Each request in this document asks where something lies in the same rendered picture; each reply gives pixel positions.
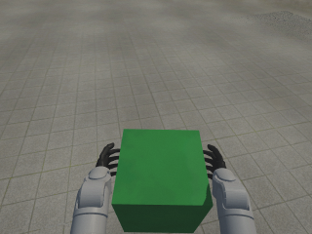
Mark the right robot hand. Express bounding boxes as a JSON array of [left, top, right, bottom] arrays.
[[203, 144, 227, 179]]

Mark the robot right forearm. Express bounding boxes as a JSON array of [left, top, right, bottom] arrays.
[[212, 168, 257, 234]]

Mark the left robot hand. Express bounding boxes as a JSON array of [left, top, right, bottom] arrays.
[[96, 142, 121, 176]]

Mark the carton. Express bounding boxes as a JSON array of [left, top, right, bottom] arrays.
[[111, 129, 214, 233]]

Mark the robot left forearm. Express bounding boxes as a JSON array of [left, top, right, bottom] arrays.
[[70, 166, 112, 234]]

